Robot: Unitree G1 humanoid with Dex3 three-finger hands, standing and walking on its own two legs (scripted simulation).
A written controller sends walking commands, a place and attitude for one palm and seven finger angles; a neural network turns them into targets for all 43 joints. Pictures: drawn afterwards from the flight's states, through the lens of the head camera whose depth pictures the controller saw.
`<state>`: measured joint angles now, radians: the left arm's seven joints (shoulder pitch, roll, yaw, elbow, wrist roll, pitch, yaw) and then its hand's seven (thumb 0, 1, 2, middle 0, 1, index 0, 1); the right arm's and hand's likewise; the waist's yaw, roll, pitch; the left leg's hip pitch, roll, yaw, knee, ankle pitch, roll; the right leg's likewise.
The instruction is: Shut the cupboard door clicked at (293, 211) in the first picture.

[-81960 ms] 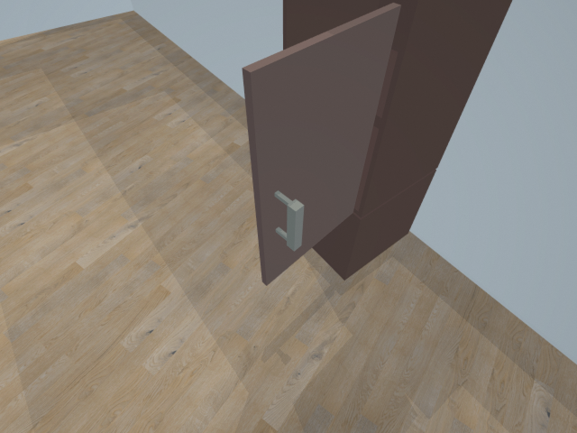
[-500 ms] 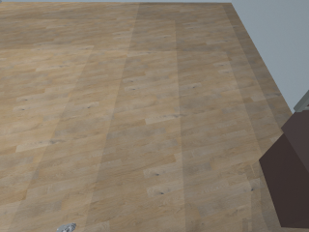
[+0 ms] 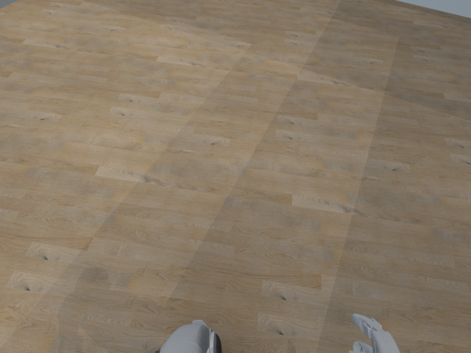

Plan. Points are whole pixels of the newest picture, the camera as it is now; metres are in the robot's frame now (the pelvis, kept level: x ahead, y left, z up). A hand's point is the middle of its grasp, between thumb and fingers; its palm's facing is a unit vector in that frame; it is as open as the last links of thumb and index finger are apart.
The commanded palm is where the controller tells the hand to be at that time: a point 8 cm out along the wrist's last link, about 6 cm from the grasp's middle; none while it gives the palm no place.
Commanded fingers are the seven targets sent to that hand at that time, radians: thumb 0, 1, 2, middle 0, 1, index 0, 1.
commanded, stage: walk to a spot facing it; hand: left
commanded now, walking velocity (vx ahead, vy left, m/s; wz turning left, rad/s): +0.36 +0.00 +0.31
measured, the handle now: out of the picture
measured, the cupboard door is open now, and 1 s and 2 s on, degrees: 7 7 7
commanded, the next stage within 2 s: turn to face it in 0.22 s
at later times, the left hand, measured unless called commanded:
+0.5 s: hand (169, 242) +0.33 +0.17 -0.14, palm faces +0.02 -0.98 -0.17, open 7.4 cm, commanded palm none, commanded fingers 0.00 0.90 0.90 -0.20 -0.30 -0.20 -0.30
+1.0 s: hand (148, 219) +0.39 +0.24 -0.15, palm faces -0.10 -0.98 -0.20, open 7.4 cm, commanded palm none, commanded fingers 0.00 0.90 0.90 -0.20 -0.30 -0.20 -0.30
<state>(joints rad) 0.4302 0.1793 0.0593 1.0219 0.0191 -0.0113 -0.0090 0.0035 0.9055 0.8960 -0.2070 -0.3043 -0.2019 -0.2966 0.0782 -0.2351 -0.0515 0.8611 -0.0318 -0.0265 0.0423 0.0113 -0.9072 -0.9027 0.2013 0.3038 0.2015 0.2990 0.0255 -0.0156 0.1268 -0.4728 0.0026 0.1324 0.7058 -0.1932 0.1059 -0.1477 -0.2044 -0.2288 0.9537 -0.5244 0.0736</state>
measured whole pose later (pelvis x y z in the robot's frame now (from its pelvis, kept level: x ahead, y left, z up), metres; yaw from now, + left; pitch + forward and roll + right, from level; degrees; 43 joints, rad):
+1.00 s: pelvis +0.30 +0.05 +0.02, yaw -13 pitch +1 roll -1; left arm 0.25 0.23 0.10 0.94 0.01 0.06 0.00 0.00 0.91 0.90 -0.20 -0.30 -0.20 -0.30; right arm 0.11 -0.18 -0.03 0.87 -0.02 0.00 -0.03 0.01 -0.91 -0.90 0.20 0.30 0.20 0.30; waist 0.05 -0.04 0.04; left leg -0.29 0.02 0.02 0.57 -0.28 0.01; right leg -0.41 0.07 0.11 0.74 -0.41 0.02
